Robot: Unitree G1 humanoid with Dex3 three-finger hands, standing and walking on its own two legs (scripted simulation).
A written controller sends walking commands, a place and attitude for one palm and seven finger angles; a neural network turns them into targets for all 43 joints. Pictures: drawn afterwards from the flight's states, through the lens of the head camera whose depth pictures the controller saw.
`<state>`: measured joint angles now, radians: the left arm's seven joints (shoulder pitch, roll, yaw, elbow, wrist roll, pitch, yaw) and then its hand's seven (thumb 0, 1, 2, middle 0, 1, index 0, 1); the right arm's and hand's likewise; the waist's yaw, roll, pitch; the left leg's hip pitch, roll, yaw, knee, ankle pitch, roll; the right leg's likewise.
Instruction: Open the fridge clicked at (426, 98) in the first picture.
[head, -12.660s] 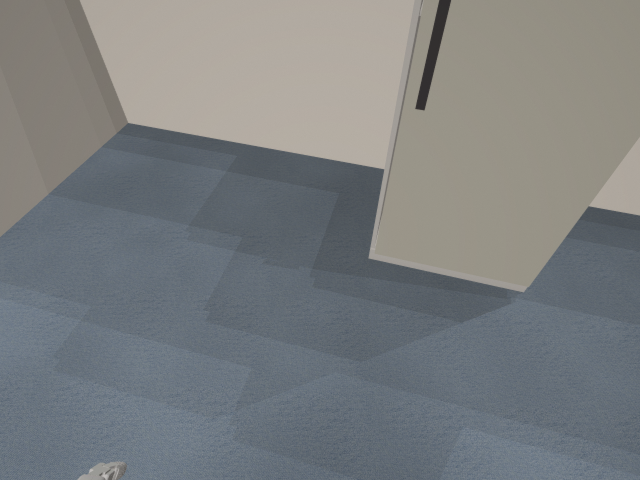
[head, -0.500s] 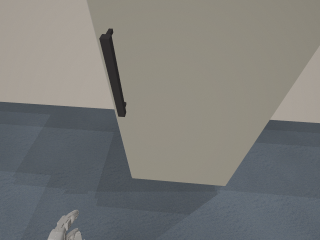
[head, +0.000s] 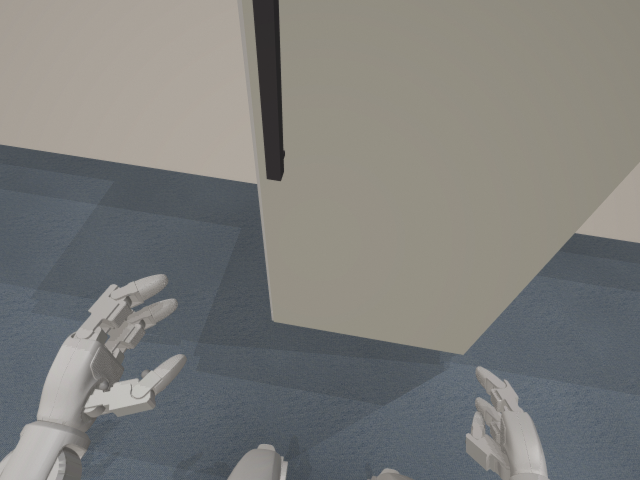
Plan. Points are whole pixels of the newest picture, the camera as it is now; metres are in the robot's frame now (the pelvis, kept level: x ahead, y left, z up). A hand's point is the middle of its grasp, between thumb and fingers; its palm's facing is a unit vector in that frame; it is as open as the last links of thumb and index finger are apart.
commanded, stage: raise the hand to about handle height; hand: left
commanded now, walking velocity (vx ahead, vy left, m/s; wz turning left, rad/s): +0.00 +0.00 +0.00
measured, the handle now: (274, 89) +0.57 +0.13 +0.18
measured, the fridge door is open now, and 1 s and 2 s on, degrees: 0 0 0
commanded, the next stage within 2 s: move the hooked fingers beside the handle in 1.50 s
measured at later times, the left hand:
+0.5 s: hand (99, 298) +0.26 +0.26 +0.12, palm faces -0.02 -1.00 -0.06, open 12.7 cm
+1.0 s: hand (61, 217) +0.29 +0.28 +0.20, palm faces +0.01 -1.00 -0.07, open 14.0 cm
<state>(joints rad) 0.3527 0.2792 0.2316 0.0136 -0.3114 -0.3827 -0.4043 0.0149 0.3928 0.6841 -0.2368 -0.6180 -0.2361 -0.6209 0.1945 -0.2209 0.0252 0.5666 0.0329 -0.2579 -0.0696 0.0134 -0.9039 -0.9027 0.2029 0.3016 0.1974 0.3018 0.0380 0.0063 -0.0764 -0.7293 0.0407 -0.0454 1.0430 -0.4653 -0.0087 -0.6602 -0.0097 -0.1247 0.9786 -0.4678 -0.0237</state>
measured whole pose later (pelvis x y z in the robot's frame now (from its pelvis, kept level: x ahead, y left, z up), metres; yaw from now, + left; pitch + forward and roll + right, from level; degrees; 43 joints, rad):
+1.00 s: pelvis +0.02 +0.00 +0.05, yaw -1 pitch +0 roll -1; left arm -0.04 0.46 0.45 0.20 -0.37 0.01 -0.50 -0.01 -0.50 0.30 -0.30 -1.19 -0.30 -1.20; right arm 0.25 -0.26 0.08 0.61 0.07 -0.24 -0.12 0.02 -0.90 -0.90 0.21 0.30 0.20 0.30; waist 0.04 0.04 -0.03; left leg -0.31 0.03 0.00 0.62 -0.31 0.00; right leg -0.26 -0.01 -0.09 0.57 -0.31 -0.01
